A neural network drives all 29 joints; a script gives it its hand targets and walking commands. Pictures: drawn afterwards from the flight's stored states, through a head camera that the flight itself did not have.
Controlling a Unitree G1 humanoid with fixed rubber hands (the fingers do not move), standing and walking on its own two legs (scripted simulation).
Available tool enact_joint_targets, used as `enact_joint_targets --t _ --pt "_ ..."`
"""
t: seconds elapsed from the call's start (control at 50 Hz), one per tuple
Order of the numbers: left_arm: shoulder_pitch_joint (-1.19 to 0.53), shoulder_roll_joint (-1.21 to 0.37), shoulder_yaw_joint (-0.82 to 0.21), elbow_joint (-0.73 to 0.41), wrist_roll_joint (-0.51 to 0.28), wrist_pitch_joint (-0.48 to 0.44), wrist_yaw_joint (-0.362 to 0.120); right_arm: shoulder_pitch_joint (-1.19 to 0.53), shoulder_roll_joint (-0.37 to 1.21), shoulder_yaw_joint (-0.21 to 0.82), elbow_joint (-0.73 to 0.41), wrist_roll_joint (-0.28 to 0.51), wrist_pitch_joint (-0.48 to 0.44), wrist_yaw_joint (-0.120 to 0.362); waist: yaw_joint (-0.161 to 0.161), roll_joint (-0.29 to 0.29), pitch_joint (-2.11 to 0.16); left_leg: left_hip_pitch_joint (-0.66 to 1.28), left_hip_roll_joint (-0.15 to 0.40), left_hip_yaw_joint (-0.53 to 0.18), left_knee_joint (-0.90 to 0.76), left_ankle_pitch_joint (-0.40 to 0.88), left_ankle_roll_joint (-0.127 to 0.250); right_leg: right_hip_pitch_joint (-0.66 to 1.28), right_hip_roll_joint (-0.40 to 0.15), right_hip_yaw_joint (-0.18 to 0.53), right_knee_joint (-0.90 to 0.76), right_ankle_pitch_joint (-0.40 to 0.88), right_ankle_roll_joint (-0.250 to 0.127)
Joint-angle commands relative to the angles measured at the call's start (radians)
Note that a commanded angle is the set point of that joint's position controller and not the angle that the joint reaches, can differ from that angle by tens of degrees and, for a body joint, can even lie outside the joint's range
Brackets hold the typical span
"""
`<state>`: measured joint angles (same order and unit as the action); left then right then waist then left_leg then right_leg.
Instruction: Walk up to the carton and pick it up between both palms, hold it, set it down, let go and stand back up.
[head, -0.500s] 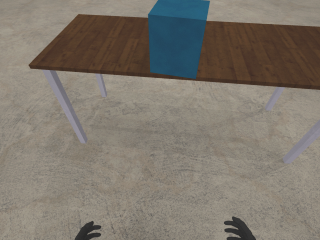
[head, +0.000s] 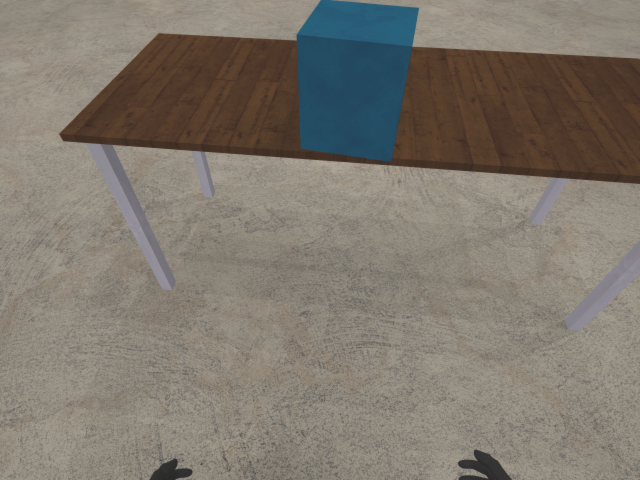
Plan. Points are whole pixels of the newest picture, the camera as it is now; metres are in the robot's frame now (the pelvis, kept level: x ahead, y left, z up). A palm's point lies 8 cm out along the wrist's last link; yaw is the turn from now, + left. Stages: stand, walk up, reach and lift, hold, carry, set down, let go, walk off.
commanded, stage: stand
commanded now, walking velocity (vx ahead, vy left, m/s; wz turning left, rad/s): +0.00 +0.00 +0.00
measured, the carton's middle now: (356, 81) +0.88 -0.09 +0.07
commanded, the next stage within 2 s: none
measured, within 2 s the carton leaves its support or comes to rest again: neither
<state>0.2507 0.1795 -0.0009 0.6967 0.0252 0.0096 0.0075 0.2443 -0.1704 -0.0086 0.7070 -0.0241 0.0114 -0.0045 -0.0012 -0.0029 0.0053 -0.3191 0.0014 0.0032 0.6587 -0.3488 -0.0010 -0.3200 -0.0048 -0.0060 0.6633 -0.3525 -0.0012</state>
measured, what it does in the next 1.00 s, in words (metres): stands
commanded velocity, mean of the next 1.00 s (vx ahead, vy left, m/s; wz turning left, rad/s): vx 0.00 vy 0.00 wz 0.00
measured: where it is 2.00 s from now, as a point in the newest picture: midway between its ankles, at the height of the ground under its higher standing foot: outside the picture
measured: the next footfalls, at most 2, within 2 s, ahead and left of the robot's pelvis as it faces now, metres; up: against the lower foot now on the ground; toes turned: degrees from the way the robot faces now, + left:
none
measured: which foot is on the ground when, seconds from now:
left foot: down 0.00-1.00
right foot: down 0.00-1.00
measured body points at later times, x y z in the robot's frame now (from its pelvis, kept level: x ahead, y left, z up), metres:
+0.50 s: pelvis +0.01 +0.00 +0.00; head +0.02 +0.00 +0.45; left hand +0.10 +0.23 -0.12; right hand +0.10 -0.23 -0.13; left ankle +0.00 +0.12 -0.72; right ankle +0.00 -0.12 -0.72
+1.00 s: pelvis +0.01 +0.00 +0.01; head +0.02 +0.00 +0.46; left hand +0.05 +0.23 -0.14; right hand +0.05 -0.23 -0.14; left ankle +0.00 +0.12 -0.72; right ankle +0.00 -0.12 -0.72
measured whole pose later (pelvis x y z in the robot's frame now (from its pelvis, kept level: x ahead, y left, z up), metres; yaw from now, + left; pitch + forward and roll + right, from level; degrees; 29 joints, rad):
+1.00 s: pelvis +0.01 +0.00 +0.01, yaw +0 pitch -1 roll +0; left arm 0.28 0.16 0.03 0.96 0.01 0.00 0.03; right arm 0.28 -0.16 -0.04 0.96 -0.01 0.00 -0.03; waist 0.00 0.00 0.03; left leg -0.21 0.00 0.00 0.52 -0.29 0.00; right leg -0.21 0.00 -0.01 0.52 -0.30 0.00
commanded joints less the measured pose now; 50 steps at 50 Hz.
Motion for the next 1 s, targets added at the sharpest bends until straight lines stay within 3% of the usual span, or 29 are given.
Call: enact_joint_targets --t 0.0,0.5,0.98 --pt "-0.003 0.090 0.030 -0.073 -0.001 -0.019 0.004 -0.005 -0.093 -0.027 -0.074 0.000 -0.019 -0.004 0.000 0.003 -0.040 0.018 0.042 -0.057 -0.121 0.177 0.038 0.010 -0.043 0.063 -0.135 0.176 -0.038" --pt "0.035 0.088 0.044 0.041 -0.005 -0.023 0.019 0.032 -0.090 -0.043 0.038 0.004 -0.021 -0.019 0.001 0.004 -0.016 0.056 0.052 -0.067 -0.164 0.223 0.045 0.048 -0.053 0.071 -0.176 0.224 -0.045" --pt "0.077 0.069 0.049 0.252 -0.011 -0.022 0.032 0.080 -0.070 -0.048 0.247 0.010 -0.020 -0.034 0.001 0.004 0.043 0.115 0.065 -0.072 -0.245 0.246 0.039 0.107 -0.066 0.077 -0.256 0.249 -0.042"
